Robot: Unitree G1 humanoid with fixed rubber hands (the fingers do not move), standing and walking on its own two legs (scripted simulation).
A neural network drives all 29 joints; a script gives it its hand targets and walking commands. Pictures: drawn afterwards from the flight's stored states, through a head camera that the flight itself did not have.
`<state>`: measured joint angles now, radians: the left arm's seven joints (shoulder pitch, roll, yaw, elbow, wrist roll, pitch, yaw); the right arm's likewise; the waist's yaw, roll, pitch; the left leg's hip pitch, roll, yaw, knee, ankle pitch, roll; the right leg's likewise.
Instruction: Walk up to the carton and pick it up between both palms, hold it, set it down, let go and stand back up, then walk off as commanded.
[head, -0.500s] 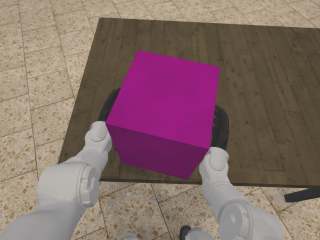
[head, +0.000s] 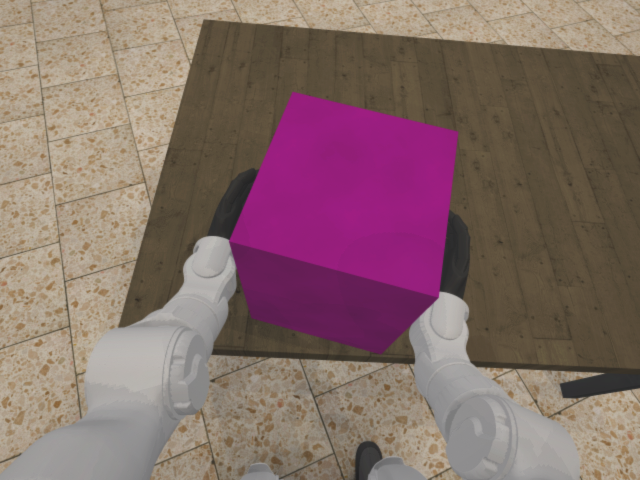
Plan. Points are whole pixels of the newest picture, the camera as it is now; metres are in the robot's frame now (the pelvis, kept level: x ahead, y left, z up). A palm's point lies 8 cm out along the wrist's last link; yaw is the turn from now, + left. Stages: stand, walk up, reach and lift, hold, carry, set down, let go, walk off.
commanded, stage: reach and lift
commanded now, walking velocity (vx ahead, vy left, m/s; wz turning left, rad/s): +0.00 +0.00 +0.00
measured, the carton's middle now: (341, 237) +0.43 -0.02 -0.01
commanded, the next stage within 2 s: none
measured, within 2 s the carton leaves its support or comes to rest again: leaves its support in 0.96 s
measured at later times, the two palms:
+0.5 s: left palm (229, 225) +0.44 +0.12 +0.00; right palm (449, 281) +0.37 -0.16 -0.01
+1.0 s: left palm (237, 238) +0.42 +0.11 +0.01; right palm (465, 286) +0.35 -0.17 +0.00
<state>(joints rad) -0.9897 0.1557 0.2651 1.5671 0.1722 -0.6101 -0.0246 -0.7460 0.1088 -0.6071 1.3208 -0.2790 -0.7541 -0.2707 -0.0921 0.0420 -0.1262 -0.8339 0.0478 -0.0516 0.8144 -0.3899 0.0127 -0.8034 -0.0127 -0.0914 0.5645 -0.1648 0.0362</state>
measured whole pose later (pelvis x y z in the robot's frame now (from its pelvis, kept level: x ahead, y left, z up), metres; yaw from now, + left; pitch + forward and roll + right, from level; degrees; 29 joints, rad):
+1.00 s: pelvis +0.01 -0.02 +0.01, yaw +0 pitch +22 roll -4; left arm -0.69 0.15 -0.04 1.22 -0.10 -0.43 0.03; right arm -0.53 0.09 -0.14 1.09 0.01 -0.51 -0.32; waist -0.10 0.06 -0.21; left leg -0.72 0.06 -0.04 0.68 -0.35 -0.01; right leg -0.71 0.00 -0.08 0.47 -0.14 0.03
